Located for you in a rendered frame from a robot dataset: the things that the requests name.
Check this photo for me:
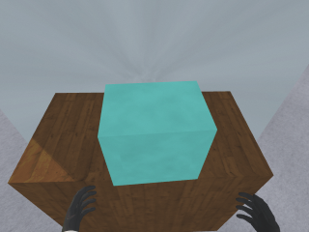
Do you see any right robot hand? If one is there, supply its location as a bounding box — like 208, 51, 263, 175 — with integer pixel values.
236, 192, 280, 232

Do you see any pedestal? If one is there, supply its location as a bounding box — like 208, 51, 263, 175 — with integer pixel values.
8, 91, 274, 232

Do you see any carton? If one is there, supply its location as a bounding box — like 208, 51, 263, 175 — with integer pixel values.
98, 80, 217, 187

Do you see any left robot hand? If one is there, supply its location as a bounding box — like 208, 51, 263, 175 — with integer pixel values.
62, 186, 97, 232

